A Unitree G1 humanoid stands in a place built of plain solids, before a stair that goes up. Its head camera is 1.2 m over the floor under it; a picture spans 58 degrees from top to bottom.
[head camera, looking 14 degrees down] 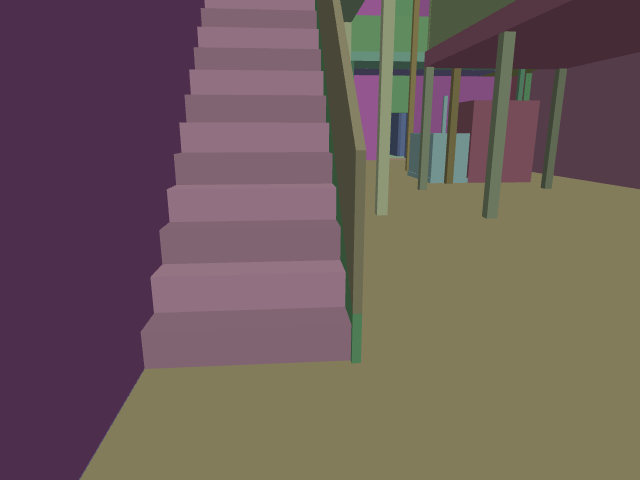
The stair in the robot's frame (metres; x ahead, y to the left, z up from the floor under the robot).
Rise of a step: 0.21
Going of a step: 0.24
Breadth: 1.09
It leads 5 degrees to the left of straight ahead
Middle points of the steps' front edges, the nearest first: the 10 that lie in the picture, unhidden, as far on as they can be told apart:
2.07 0.37 0.21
2.31 0.39 0.42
2.56 0.41 0.63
2.80 0.43 0.85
3.04 0.45 1.06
3.28 0.47 1.27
3.52 0.49 1.48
3.76 0.51 1.69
4.00 0.53 1.90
4.25 0.55 2.11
